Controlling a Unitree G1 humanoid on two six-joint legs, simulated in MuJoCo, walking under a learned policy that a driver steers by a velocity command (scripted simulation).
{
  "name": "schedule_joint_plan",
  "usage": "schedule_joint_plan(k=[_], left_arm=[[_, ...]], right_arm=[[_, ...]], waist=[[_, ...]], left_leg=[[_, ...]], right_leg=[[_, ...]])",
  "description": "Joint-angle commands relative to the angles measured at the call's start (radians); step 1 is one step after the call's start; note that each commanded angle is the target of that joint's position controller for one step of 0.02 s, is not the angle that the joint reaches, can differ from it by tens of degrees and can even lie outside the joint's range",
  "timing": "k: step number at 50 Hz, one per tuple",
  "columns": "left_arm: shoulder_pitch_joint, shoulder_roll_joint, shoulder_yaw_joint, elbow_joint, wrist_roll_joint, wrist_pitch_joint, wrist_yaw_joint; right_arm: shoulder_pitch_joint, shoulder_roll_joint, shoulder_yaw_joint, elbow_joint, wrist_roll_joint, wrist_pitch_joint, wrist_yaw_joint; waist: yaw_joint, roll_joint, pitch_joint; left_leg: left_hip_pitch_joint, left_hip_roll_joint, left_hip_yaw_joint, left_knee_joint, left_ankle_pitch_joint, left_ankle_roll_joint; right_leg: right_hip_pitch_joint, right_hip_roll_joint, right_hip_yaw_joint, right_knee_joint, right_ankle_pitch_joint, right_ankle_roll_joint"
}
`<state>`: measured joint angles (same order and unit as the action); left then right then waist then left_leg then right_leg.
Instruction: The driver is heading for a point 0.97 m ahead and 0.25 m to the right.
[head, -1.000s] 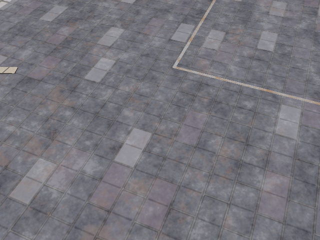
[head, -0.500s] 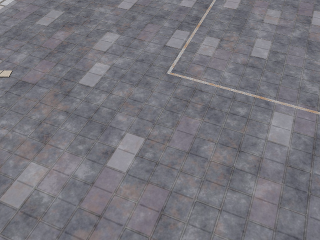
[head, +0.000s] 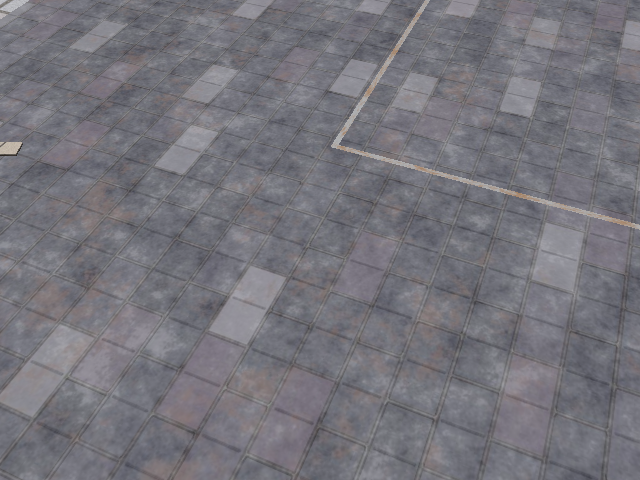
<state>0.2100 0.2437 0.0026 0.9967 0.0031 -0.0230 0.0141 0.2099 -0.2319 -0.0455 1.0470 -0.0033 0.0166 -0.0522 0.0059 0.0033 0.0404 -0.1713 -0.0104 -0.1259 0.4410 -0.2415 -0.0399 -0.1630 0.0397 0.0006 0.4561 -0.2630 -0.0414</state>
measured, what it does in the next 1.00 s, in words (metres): walks ahead: left foot, then right foot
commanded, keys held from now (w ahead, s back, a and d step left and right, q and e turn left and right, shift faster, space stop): no key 0.08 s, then w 0.50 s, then w+e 0.42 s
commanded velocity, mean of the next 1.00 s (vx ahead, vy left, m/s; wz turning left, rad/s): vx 0.34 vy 0.00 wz -0.13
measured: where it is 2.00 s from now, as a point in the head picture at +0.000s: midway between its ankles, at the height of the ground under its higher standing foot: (392, 343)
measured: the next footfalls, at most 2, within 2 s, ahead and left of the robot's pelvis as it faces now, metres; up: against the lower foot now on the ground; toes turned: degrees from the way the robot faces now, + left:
left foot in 0.42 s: +0.11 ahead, +0.16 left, +0.00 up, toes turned +1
right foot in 0.90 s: +0.47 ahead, -0.07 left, +0.00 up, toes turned -9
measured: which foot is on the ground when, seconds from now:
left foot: down 0.00-0.14, up 0.16-0.40, down 0.42-0.92, up 0.94-1.00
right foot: down 0.00-0.40, up 0.42-0.88, down 0.90-1.00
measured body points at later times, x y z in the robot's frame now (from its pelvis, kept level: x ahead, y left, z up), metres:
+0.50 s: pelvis +0.09 +0.06 +0.00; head +0.09 +0.08 +0.45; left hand +0.12 +0.34 -0.15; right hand +0.11 -0.21 -0.13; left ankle +0.07 +0.16 -0.74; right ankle +0.01 -0.08 -0.68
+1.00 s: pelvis +0.35 +0.01 -0.02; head +0.39 +0.01 +0.43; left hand +0.56 +0.24 -0.13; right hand +0.33 -0.25 -0.15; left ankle +0.20 +0.17 -0.63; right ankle +0.43 -0.06 -0.74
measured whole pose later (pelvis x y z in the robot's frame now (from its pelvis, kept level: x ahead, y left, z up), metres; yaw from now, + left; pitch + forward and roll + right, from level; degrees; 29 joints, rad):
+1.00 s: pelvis +0.35 +0.01 -0.02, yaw -11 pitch +1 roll +0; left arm 0.11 0.28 0.06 0.81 -0.02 -0.07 -0.05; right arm 0.32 -0.26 -0.02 0.96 0.01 -0.12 0.00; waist -0.01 0.00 0.06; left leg -0.26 0.02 -0.02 1.22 -0.41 0.02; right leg -0.43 0.09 -0.04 0.55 -0.15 -0.11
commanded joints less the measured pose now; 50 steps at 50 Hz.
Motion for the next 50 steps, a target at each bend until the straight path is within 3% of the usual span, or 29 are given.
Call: schedule_joint_plan(k=[1, 4, 6, 7, 9, 11, 14, 16, 18, 19, 20, 21, 22, 23, 24, 27, 30, 33, 39, 40, 42, 43, 44, 45, 46, 47, 48, 49, 50], left_arm=[[0.017, 0.117, 0.02, -0.026, -0.001, -0.008, 0.004], [0.024, 0.115, 0.019, -0.017, -0.001, -0.006, 0.004], [0.045, 0.125, 0.022, -0.003, -0.005, -0.001, 0.009], [0.055, 0.162, 0.034, -0.003, -0.013, 0.002, 0.013], [0.105, 0.221, 0.055, 0.002, -0.02, -0.002, 0.019], [0.12, 0.217, 0.062, -0.003, -0.01, -0.023, 0.021], [0.088, 0.186, 0.062, -0.031, -0.03, -0.037, 0.015], [0.076, 0.201, 0.066, -0.039, -0.036, -0.032, 0.012], [0.068, 0.212, 0.069, -0.042, -0.042, -0.02, 0.009], [0.074, 0.193, 0.062, -0.045, -0.039, -0.019, 0.006], [0.061, 0.15, 0.047, -0.052, -0.033, -0.024, 0.001], [0.037, 0.066, 0.021, -0.076, -0.013, -0.033, -0.01], [0.034, 0.044, 0.02, -0.126, -0.025, -0.054, -0.009], [0.006, 0.119, 0.035, -0.135, -0.05, -0.068, -0.008], [-0.006, 0.149, 0.043, -0.138, -0.061, -0.078, -0.014], [0.0, 0.15, 0.056, -0.119, -0.026, -0.082, -0.021], [-0.04, 0.105, 0.052, -0.13, -0.021, -0.07, -0.029], [-0.155, 0.067, 0.037, -0.179, -0.027, -0.063, -0.033], [-0.308, 0.052, 0.023, -0.256, -0.034, -0.064, -0.067], [-0.315, 0.058, 0.025, -0.266, -0.034, -0.066, -0.075], [-0.278, 0.089, 0.039, -0.274, -0.03, -0.069, -0.088], [-0.207, 0.119, 0.056, -0.262, -0.03, -0.066, -0.09], [-0.061, 0.161, 0.081, -0.226, -0.033, -0.062, -0.088], [0.095, 0.217, 0.112, -0.191, -0.034, -0.053, -0.076], [0.205, 0.321, 0.139, -0.185, -0.021, -0.046, -0.063], [0.205, 0.271, 0.121, -0.182, -0.02, -0.042, -0.055], [0.162, 0.217, 0.106, -0.183, -0.015, -0.049, -0.049], [0.084, 0.188, 0.098, -0.2, -0.016, -0.058, -0.049], [0.012, 0.162, 0.089, -0.221, -0.014, -0.064, -0.053]], right_arm=[[0.021, -0.105, -0.015, -0.012, 0.0, -0.009, -0.004], [0.025, -0.103, -0.011, 0.002, 0.001, -0.01, -0.004], [0.039, -0.084, -0.005, 0.016, 0.004, -0.008, -0.006], [0.025, -0.087, -0.006, 0.009, 0.009, -0.012, -0.006], [-0.039, -0.091, -0.001, -0.033, 0.014, -0.039, 0.004], [-0.071, -0.101, -0.006, -0.052, 0.024, -0.068, 0.021], [-0.062, -0.097, -0.01, -0.051, 0.032, -0.1, 0.041], [-0.057, -0.076, -0.007, -0.046, 0.03, -0.113, 0.049], [0.044, -0.072, -0.013, -0.001, 0.031, -0.112, 0.054], [0.116, -0.082, -0.021, 0.028, 0.031, -0.106, 0.052], [0.19, -0.1, -0.028, 0.045, 0.034, -0.102, 0.048], [0.294, -0.173, -0.043, 0.053, 0.027, -0.102, 0.039], [0.375, -0.286, -0.06, 0.067, 0.014, -0.111, 0.053], [0.287, -0.223, -0.04, 0.051, 0.007, -0.129, 0.062], [0.195, -0.165, -0.022, 0.015, 0.009, -0.141, 0.068], [0.113, -0.109, 0.003, -0.022, 0.006, -0.136, 0.075], [0.189, -0.122, 0.003, -0.005, -0.001, -0.126, 0.057], [0.199, -0.141, 0.002, -0.012, -0.008, -0.121, 0.039], [0.255, -0.151, -0.003, -0.004, 0.005, -0.114, 0.031], [0.248, -0.156, -0.006, -0.008, 0.005, -0.108, 0.03], [0.217, -0.184, -0.015, -0.031, 0.001, -0.095, 0.025], [0.205, -0.198, -0.02, -0.044, -0.004, -0.084, 0.02], [0.189, -0.206, -0.023, -0.06, -0.01, -0.07, 0.016], [0.188, -0.209, -0.019, -0.083, -0.014, -0.068, 0.012], [0.282, -0.09, 0.02, -0.13, -0.029, -0.095, 0.034], [0.26, -0.08, 0.029, -0.127, -0.011, -0.146, 0.053], [0.136, -0.171, 0.001, -0.175, 0.033, -0.177, 0.063], [0.071, -0.185, 0.001, -0.203, 0.044, -0.192, 0.059], [0.051, -0.181, -0.007, -0.204, 0.029, -0.193, 0.048]], waist=[[0.001, -0.007, -0.008], [0.001, -0.007, -0.007], [0.006, -0.037, -0.014], [0.017, -0.084, 0.009], [0.044, -0.17, 0.077], [0.049, -0.149, 0.125], [0.024, -0.09, 0.092], [0.011, -0.106, 0.051], [-0.04, -0.097, 0.017], [-0.067, -0.078, -0.002], [-0.105, -0.035, -0.015], [-0.138, 0.178, -0.055], [-0.131, 0.327, -0.076], [-0.097, 0.174, 0.002], [-0.066, 0.13, 0.064], [-0.023, 0.103, 0.065], [-0.037, 0.087, 0.052], [-0.059, 0.069, 0.071], [-0.081, 0.055, 0.108], [-0.071, 0.055, 0.101], [-0.027, 0.083, 0.039], [0.016, 0.107, -0.022], [0.089, 0.115, -0.11], [0.16, 0.082, -0.194], [0.11, -0.159, -0.358], [0.108, -0.175, -0.461], [0.121, -0.146, -0.301], [0.086, -0.056, -0.182], [0.038, 0.029, -0.108]], left_leg=[[0.002, 0.02, -0.003, -0.045, 0.164, 0.02], [-0.001, 0.02, 0.0, -0.047, 0.161, 0.019], [-0.025, -0.02, 0.05, -0.004, -0.027, 0.023], [-0.089, -0.05, 0.09, 0.07, -0.15, 0.028], [-0.246, -0.016, 0.117, 0.255, -0.201, 0.041], [-0.384, 0.055, 0.078, 0.439, -0.249, 0.056], [-0.409, 0.098, 0.089, 0.357, -0.219, 0.074], [-0.238, 0.062, 0.147, 0.195, -0.137, 0.065], [0.01, -0.001, 0.219, 0.054, 0.038, 0.049], [0.118, -0.024, 0.227, 0.04, 0.044, 0.045], [0.22, 0.014, 0.163, 0.001, 0.009, 0.062], [0.309, 0.226, -0.141, -0.131, -0.142, 0.131], [0.367, 0.409, -0.56, -0.28, -0.35, 0.293], [0.286, 0.431, -0.595, -0.304, -0.502, 0.32], [0.235, 0.38, -0.48, -0.309, -0.46, 0.278], [0.159, 0.254, -0.189, -0.327, -0.094, 0.195], [0.17, 0.213, -0.049, -0.332, 0.169, 0.204], [0.127, 0.195, 0.058, -0.354, 0.266, 0.199], [0.211, 0.241, 0.179, -0.354, 0.353, 0.185], [0.252, 0.254, 0.194, -0.323, 0.428, 0.178], [0.32, 0.268, 0.225, -0.197, 0.785, 0.158], [0.345, 0.267, 0.24, -0.076, 0.977, 0.146], [0.318, 0.249, 0.265, 0.122, 1.079, 0.127], [0.128, 0.219, 0.27, 0.373, 0.95, 0.095], [-0.336, 0.056, 0.256, 0.81, 0.329, 0.027], [-0.507, -0.057, 0.055, 0.996, -0.292, 0.037], [-0.612, 0.01, -0.005, 1.024, -0.24, 0.069], [-0.604, 0.06, 0.011, 0.953, -0.149, 0.085], [-0.551, 0.093, 0.024, 0.861, -0.1, 0.08]], right_leg=[[-0.03, -0.079, 0.083, -0.108, 0.111, -0.014], [-0.028, -0.078, 0.083, -0.11, 0.114, -0.015], [-0.027, -0.076, 0.104, -0.151, -0.172, -0.033], [-0.033, -0.11, 0.166, -0.189, -0.354, -0.068], [-0.038, -0.297, 0.419, -0.319, -0.573, -0.176], [-0.011, -0.389, 0.526, -0.365, -0.485, -0.238], [0.069, -0.335, 0.392, -0.343, -0.296, -0.185], [0.002, -0.26, 0.258, -0.31, -0.189, -0.155], [-0.137, -0.21, 0.18, -0.237, -0.183, -0.141], [-0.2, -0.189, 0.166, -0.181, -0.193, -0.129], [-0.274, -0.152, 0.123, -0.06, -0.159, -0.098], [-0.386, -0.061, -0.001, 0.302, -0.161, -0.024], [-0.588, 0.033, 0.007, 0.551, -0.317, -0.008], [-0.671, -0.049, 0.091, 0.701, -0.276, -0.028], [-0.705, -0.096, 0.103, 0.726, -0.16, -0.048], [-0.61, -0.163, 0.067, 0.612, 0.05, -0.027], [-0.61, -0.158, 0.018, 0.529, 0.156, 0.017], [-0.579, -0.139, 0.0, 0.345, 0.265, 0.035], [-0.513, -0.096, -0.03, 0.128, 0.339, -0.019], [-0.509, -0.089, -0.036, 0.114, 0.311, -0.036], [-0.423, -0.04, -0.081, 0.121, 0.225, -0.073], [-0.336, -0.005, -0.105, 0.137, 0.175, -0.092], [-0.163, 0.039, -0.126, 0.121, 0.169, -0.116], [0.12, 0.005, -0.029, 0.102, 0.179, -0.157], [0.56, -0.277, 0.49, 0.077, -0.002, -0.346], [0.643, -0.39, 0.871, -0.137, -0.106, -0.407], [0.537, -0.347, 0.735, -0.174, -0.095, -0.335], [0.361, -0.309, 0.586, -0.193, -0.009, -0.297], [0.193, -0.264, 0.481, -0.215, 0.095, -0.274]])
